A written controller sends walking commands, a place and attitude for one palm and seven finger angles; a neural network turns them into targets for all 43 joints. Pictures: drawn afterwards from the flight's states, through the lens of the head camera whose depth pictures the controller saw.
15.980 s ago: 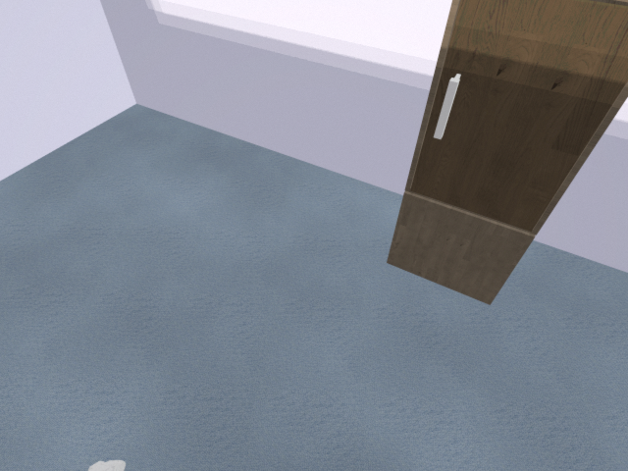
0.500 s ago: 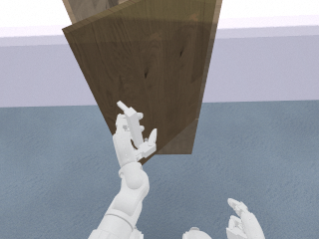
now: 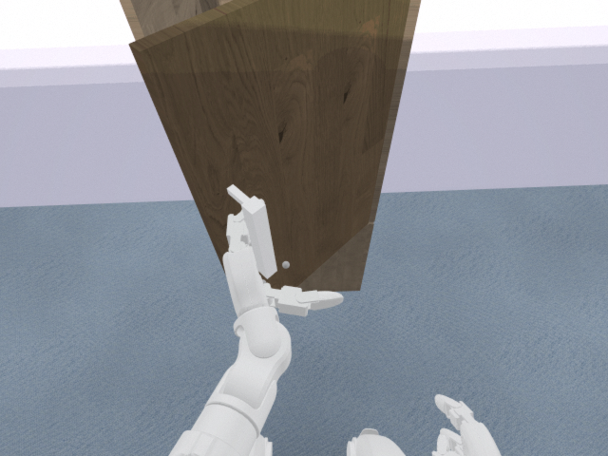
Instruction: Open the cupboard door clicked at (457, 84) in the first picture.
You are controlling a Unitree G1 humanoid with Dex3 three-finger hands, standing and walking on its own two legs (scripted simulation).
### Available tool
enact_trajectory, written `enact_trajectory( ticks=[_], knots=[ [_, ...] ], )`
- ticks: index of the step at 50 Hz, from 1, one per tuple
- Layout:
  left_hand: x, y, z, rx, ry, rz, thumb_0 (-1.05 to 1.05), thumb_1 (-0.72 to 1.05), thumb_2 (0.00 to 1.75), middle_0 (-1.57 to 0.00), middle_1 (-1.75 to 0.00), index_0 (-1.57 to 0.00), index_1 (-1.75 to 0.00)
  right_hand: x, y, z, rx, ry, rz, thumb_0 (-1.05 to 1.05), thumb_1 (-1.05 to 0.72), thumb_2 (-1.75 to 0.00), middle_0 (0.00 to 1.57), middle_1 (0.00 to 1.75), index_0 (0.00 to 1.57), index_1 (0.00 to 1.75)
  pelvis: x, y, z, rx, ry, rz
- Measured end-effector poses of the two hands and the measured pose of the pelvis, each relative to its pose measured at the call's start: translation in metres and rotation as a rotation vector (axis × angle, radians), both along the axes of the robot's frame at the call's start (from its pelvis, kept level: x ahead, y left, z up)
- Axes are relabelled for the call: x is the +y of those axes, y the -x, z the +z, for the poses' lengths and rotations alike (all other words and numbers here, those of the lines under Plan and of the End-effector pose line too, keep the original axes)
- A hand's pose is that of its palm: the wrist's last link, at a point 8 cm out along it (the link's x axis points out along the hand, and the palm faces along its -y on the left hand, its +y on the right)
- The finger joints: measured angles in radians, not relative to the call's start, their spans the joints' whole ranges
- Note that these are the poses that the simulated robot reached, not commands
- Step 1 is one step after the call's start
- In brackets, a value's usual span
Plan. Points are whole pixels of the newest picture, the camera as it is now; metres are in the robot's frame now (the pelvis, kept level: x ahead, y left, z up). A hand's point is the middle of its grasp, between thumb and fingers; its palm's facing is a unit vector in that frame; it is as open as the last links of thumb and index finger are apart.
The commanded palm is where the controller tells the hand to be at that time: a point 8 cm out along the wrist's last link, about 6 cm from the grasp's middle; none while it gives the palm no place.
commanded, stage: open thumb and fingers to let go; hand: left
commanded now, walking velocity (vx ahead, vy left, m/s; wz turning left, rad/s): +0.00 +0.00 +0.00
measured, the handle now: (252, 234) +0.40 +0.08 +0.05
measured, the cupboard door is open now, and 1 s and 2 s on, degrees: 43 46 46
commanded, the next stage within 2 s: slide the hand sideways off the handle in 0.02 s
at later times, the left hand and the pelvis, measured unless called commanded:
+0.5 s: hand (283, 287) +0.32 +0.04 +0.05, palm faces -0.07 -1.00 +0.03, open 16.2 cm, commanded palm +0.29 +0.10 +0.04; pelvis +0.00 +0.02 +0.00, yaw -1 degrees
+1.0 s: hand (247, 327) +0.27 +0.08 +0.05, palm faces -0.02 -1.00 +0.01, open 16.3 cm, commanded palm +0.24 +0.14 +0.04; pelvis +0.01 +0.02 -0.01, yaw +0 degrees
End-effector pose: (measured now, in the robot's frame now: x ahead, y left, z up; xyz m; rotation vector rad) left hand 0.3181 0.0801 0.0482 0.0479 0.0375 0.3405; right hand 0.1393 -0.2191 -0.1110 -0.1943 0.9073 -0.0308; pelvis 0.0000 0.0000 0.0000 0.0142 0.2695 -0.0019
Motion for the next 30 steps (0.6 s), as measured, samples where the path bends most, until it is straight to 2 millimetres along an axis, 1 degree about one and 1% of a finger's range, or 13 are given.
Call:
enact_trajectory(
  ticks=[5,8,10,13,16,19,24,30],
  knots=[
    [0.002,0.001,0.001,0.006,0.008,-0.007,-0.01,-0.50,0.31,-0.34,-0.61,-0.32,-0.67,0.007,-0.006,0.003,-0.022,-0.004,0.014,0.01,-0.91,-0.90,0.20,0.30,0.20,0.30,0.003,0.002,0.000,-0.006,0.004,0.001],
    [0.004,0.002,0.000,0.004,0.004,-0.025,-0.01,-0.50,0.31,-0.37,-0.55,-0.32,-0.63,0.010,-0.010,0.005,-0.033,-0.005,0.021,0.01,-0.91,-0.90,0.20,0.30,0.20,0.30,0.005,0.003,0.000,-0.008,0.005,0.002],
    [0.008,0.005,-0.001,-0.019,-0.010,-0.130,-0.01,-0.50,0.31,-0.35,-0.51,-0.28,-0.59,0.011,-0.009,0.006,-0.038,-0.004,0.021,0.01,-0.91,-0.90,0.20,0.30,0.20,0.30,0.006,0.004,-0.002,-0.008,0.003,0.006],
    [0.014,0.009,-0.003,-0.054,-0.032,-0.339,-0.01,-0.50,0.31,-0.29,-0.44,-0.21,-0.50,0.009,-0.006,0.005,-0.046,0.001,0.007,0.01,-0.91,-0.90,0.20,0.30,0.20,0.30,0.009,0.005,-0.004,-0.013,0.006,0.010],
    [0.017,0.010,-0.004,-0.060,0.004,-0.439,-0.01,-0.50,0.30,-0.24,-0.39,-0.17,-0.43,0.006,-0.001,0.004,-0.042,0.007,-0.016,0.01,-0.91,-0.90,0.20,0.30,0.20,0.30,0.013,0.007,-0.006,-0.022,0.010,0.008],
    [0.016,0.009,-0.005,-0.047,0.058,-0.435,-0.01,-0.51,0.30,-0.20,-0.35,-0.15,-0.38,0.006,0.006,0.004,-0.026,0.011,-0.031,0.01,-0.91,-0.90,0.20,0.30,0.20,0.30,0.018,0.007,-0.005,-0.022,0.009,0.001],
    [0.013,0.012,-0.004,-0.043,0.073,-0.412,-0.01,-0.51,0.30,-0.16,-0.34,-0.18,-0.34,0.008,0.013,0.007,-0.008,0.008,-0.045,0.01,-0.91,-0.90,0.20,0.30,0.20,0.30,0.022,0.004,-0.004,-0.012,0.003,-0.016],
    [0.020,0.023,-0.004,-0.059,0.065,-0.403,-0.01,-0.50,0.30,-0.16,-0.33,-0.17,-0.32,0.012,0.011,0.010,-0.006,0.002,-0.053,0.01,-0.91,-0.90,0.20,0.30,0.20,0.30,0.025,-0.002,-0.004,-0.013,0.004,-0.027]
  ],
)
